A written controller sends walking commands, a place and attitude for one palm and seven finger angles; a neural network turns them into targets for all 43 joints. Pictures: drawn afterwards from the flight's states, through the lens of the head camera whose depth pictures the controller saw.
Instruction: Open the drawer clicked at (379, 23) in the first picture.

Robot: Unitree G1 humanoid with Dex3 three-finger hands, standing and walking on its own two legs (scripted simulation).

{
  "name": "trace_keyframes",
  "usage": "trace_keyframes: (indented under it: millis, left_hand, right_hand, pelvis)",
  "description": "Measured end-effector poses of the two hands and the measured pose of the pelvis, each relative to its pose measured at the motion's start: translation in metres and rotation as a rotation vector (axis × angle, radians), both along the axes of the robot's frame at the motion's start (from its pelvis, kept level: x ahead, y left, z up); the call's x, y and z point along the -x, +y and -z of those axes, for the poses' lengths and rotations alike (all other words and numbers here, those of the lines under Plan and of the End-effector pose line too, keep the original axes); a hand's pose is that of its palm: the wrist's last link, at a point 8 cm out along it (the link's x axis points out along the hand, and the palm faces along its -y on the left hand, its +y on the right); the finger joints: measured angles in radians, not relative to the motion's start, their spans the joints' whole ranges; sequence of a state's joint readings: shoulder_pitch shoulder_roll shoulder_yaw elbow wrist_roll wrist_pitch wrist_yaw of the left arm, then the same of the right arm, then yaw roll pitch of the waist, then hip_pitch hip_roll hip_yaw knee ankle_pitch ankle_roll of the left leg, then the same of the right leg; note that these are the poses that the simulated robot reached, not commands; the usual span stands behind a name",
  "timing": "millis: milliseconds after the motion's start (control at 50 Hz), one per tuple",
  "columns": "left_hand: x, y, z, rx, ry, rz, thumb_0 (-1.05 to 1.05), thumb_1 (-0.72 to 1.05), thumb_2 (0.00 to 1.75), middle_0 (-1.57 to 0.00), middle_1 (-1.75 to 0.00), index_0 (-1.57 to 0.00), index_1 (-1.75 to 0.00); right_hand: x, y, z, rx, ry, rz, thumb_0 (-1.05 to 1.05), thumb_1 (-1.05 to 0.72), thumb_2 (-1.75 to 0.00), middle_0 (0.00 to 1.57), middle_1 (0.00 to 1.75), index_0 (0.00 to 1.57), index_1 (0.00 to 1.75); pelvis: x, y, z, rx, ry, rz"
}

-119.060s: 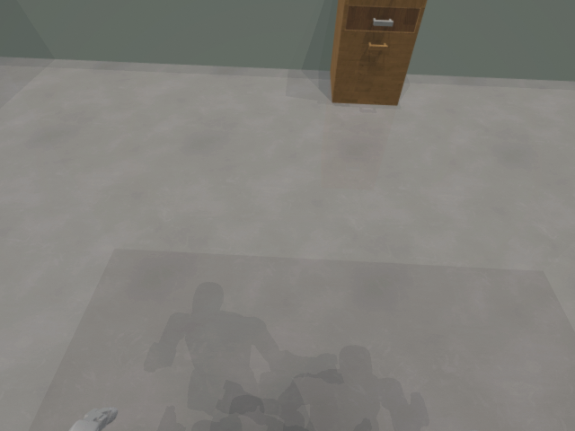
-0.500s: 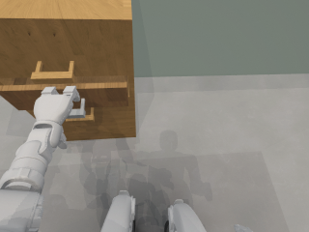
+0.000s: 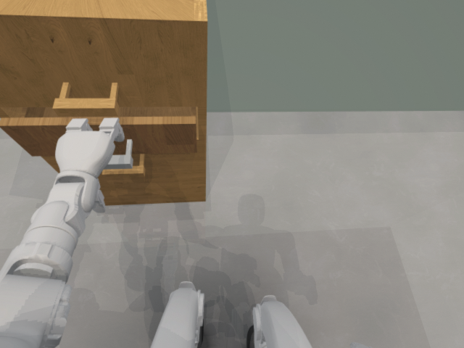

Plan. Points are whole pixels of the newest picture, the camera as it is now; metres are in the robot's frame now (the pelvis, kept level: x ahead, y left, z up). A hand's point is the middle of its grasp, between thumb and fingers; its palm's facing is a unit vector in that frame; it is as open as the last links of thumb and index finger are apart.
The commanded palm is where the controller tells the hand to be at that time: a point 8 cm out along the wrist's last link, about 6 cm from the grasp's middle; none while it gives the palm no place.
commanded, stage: move the hooked fingers above the handle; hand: left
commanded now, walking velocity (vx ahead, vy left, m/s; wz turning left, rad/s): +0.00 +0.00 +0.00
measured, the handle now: (108, 153) +0.50 +0.29 -0.12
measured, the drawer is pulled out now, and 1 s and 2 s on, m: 0.04 0.04 0.04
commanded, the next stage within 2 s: none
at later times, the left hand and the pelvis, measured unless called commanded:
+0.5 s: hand (98, 171) +0.42 +0.27 -0.06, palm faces -0.13 -0.06 -0.99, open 13.8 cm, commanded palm +0.43 +0.26 +0.00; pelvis +0.00 +0.00 +0.00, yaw -1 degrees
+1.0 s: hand (99, 162) +0.44 +0.27 -0.05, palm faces -0.07 -0.07 -0.99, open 13.8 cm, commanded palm +0.43 +0.26 +0.00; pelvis +0.01 +0.00 +0.00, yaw -1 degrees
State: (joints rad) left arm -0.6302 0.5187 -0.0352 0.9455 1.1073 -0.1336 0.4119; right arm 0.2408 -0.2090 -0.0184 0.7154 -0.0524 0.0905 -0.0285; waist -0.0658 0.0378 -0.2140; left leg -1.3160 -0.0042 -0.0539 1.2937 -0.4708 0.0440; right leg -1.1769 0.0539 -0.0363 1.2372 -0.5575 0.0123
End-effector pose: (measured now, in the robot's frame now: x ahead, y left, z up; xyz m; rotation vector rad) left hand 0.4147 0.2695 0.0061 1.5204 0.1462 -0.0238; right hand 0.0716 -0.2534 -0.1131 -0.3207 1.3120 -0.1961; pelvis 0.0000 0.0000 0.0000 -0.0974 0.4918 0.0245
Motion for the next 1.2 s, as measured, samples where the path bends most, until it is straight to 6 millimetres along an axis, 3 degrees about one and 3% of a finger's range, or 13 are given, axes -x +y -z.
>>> trace_keyframes:
  millis: [60,120,240,300,360,460,580,660,760,840,900,1020,1200]
  left_hand:
    - [-0.012,-0.018,0.006,0.023,-0.019,0.056,0.00,-0.49,0.30,-0.32,-1.20,-0.33,-1.20]
    - [-0.016,-0.019,0.017,0.032,-0.056,0.034,0.00,-0.49,0.30,-0.32,-1.20,-0.33,-1.20]
    - [-0.009,0.014,0.021,-0.052,-0.132,-0.072,0.00,-0.48,0.30,-0.32,-1.20,-0.33,-1.20]
    - [0.002,0.034,0.017,-0.090,-0.101,-0.135,0.00,-0.48,0.30,-0.32,-1.20,-0.32,-1.20]
    - [0.012,0.042,0.013,-0.078,-0.042,-0.166,0.00,-0.48,0.30,-0.32,-1.20,-0.32,-1.20]
    - [0.012,0.018,0.011,-0.007,0.029,-0.058,0.00,-0.48,0.30,-0.32,-1.20,-0.32,-1.20]
    - [-0.019,-0.015,0.012,0.045,-0.077,0.071,0.00,-0.49,0.30,-0.32,-1.20,-0.32,-1.20]
    - [-0.023,-0.012,0.019,0.013,-0.151,0.042,0.00,-0.48,0.30,-0.35,-1.25,-0.32,-1.20]
    - [-0.006,0.023,0.030,-0.070,-0.087,-0.126,0.00,-0.48,0.30,-0.34,-1.24,-0.32,-1.20]
    - [0.010,0.042,0.021,-0.077,-0.023,-0.173,0.00,-0.48,0.30,-0.33,-1.23,-0.32,-1.20]
    - [0.011,0.034,0.010,-0.041,-0.002,-0.117,0.00,-0.48,0.30,-0.33,-1.22,-0.32,-1.20]
    - [-0.005,-0.001,0.003,0.026,-0.044,0.024,0.00,-0.49,0.30,-0.32,-1.21,-0.32,-1.20]
    - [-0.001,0.015,0.022,-0.038,-0.098,-0.055,0.00,-0.48,0.30,-0.32,-1.20,-0.32,-1.20]
  right_hand:
    - [-0.003,-0.007,-0.005,0.028,-0.045,0.013,0.00,-0.91,-0.90,0.21,0.30,0.21,0.30]
    - [0.000,-0.016,-0.002,0.044,-0.054,0.025,0.00,-0.91,-0.90,0.21,0.30,0.21,0.30]
    - [0.014,-0.023,0.016,0.027,0.016,0.031,0.00,-0.91,-0.90,0.21,0.30,0.20,0.30]
    - [0.020,-0.019,0.022,0.001,0.056,0.029,0.00,-0.91,-0.90,0.20,0.30,0.20,0.30]
    - [0.020,-0.014,0.020,-0.018,0.076,0.024,0.00,-0.91,-0.90,0.21,0.30,0.20,0.30]
    - [0.008,-0.009,0.008,-0.005,0.046,0.011,0.00,-0.91,-0.90,0.21,0.30,0.21,0.30]
    - [-0.008,-0.017,0.003,0.043,-0.035,0.013,0.00,-0.91,-0.90,0.21,0.30,0.21,0.30]
    - [-0.009,-0.022,0.011,0.037,-0.033,0.014,0.00,-0.91,-0.90,0.21,0.30,0.21,0.30]
    - [-0.002,-0.017,0.022,-0.010,0.014,0.016,0.00,-0.91,-0.90,0.20,0.30,0.20,0.30]
    - [0.004,-0.011,0.022,-0.027,0.048,0.011,0.00,-0.91,-0.90,0.21,0.30,0.20,0.30]
    - [0.004,-0.008,0.015,-0.017,0.056,0.004,0.00,-0.91,-0.90,0.21,0.30,0.21,0.30]
    - [-0.005,-0.012,0.002,0.022,-0.001,0.011,0.00,-0.91,-0.90,0.21,0.30,0.21,0.30]
    - [-0.002,-0.020,0.011,0.022,0.001,0.007,0.00,-0.91,-0.90,0.21,0.30,0.21,0.30]
  pelvis:
    - [0.000,0.000,0.004,0.005,0.012,0.009]
    - [0.003,0.000,0.011,0.007,0.025,0.024]
    - [0.007,0.000,0.021,-0.003,0.044,0.048]
    - [0.007,-0.001,0.019,-0.008,0.041,0.045]
    - [0.004,-0.002,0.013,-0.010,0.031,0.034]
    - [-0.002,-0.003,0.003,-0.007,0.015,0.015]
    - [-0.004,-0.004,0.012,0.007,0.036,0.021]
    - [-0.002,-0.002,0.020,0.008,0.049,0.035]
    - [0.002,-0.001,0.020,-0.009,0.050,0.048]
    - [0.000,-0.002,0.013,-0.013,0.044,0.038]
    - [-0.003,-0.003,0.007,-0.010,0.029,0.021]
    - [-0.007,-0.002,0.004,0.002,0.019,0.010]
    - [0.002,-0.001,0.016,0.004,0.036,0.031]
